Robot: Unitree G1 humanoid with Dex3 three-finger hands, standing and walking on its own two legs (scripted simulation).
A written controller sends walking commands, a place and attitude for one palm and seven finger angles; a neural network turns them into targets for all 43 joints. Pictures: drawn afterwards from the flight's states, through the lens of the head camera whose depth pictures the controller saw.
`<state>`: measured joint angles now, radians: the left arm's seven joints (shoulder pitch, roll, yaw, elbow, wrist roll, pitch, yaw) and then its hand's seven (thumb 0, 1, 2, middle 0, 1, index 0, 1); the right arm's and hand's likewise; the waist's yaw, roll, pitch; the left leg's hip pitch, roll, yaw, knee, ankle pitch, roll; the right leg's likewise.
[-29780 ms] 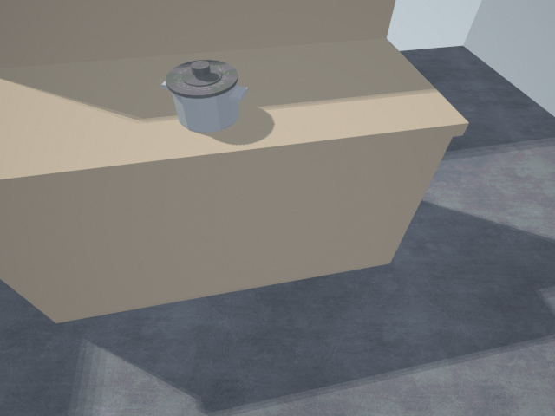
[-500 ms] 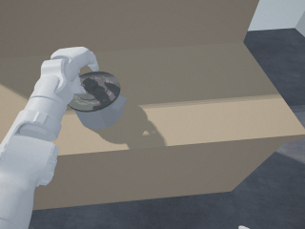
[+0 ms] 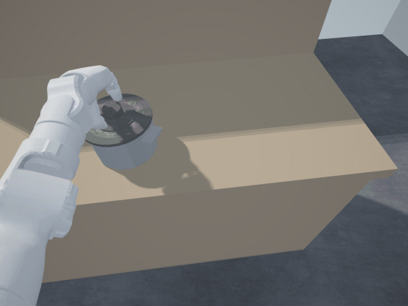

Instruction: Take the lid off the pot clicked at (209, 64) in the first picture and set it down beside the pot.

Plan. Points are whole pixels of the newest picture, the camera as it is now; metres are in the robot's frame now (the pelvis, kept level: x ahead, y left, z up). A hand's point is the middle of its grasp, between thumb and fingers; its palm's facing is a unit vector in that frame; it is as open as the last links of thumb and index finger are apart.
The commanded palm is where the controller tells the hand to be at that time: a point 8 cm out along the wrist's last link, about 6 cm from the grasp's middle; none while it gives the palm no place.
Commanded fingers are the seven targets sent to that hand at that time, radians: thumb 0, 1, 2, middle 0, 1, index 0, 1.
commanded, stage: lower the open fingers around the knob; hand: left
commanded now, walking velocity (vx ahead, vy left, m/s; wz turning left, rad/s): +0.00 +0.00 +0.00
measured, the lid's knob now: (112, 110) +0.52 +0.18 +0.09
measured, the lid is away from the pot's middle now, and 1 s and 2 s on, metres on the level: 0.00 0.00 0.00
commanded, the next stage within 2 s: close the fingers and squeeze the knob in 0.76 s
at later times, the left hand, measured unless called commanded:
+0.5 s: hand (100, 113) +0.49 +0.19 +0.12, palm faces -0.39 -0.08 -0.92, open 10.5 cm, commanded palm +0.48 +0.20 +0.16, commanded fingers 0.00 -0.19 1.12 -0.64 -0.39 -0.64 -0.39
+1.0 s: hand (101, 116) +0.48 +0.19 +0.12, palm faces -0.39 -0.08 -0.92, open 10.8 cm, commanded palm +0.48 +0.19 +0.16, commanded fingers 0.00 -0.05 0.97 -0.49 -0.83 -0.49 -0.83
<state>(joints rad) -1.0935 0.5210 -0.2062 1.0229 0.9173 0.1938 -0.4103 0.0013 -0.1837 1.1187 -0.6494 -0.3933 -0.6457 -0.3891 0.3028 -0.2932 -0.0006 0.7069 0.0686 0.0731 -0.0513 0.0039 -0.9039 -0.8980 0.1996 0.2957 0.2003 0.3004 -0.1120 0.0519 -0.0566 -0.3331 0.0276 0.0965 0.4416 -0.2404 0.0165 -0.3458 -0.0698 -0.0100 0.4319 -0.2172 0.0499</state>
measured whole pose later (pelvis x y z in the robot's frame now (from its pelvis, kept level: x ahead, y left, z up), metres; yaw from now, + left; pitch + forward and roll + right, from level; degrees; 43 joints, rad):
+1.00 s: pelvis +0.00 +0.01 +0.00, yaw -1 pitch +10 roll +0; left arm -1.09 0.51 -0.21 1.08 0.93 0.16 -0.34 0.00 -0.14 1.05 -0.54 -0.54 -0.53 -0.52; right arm 0.31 -0.28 0.00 0.71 0.07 0.10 -0.04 0.00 -0.90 -0.90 0.20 0.30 0.20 0.30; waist -0.12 0.04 -0.08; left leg -0.40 0.03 0.11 0.49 -0.27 0.03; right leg -0.41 -0.07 0.01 0.46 -0.23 0.06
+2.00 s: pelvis +0.01 +0.01 +0.00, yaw -1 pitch +11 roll +0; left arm -1.07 0.50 -0.23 1.03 0.93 0.17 -0.35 0.01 0.22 0.90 -0.56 -1.07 -0.57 -0.99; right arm 0.31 -0.28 -0.01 0.70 0.06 0.11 -0.04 0.00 -0.90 -0.90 0.20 0.30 0.20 0.30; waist -0.11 0.04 -0.09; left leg -0.40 0.03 0.10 0.49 -0.28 0.02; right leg -0.40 -0.07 0.00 0.46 -0.24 0.05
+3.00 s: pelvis +0.01 +0.00 +0.00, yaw +0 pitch +8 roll +0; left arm -1.09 0.51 -0.20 1.00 0.93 0.18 -0.39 0.11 0.37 0.89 -0.74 -1.18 -0.52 -0.94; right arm 0.30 -0.28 -0.01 0.71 0.06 0.01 -0.06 0.00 -0.90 -0.90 0.20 0.30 0.20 0.30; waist -0.11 0.06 -0.06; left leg -0.33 0.03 0.09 0.43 -0.25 0.02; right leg -0.34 -0.07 -0.01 0.41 -0.22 0.05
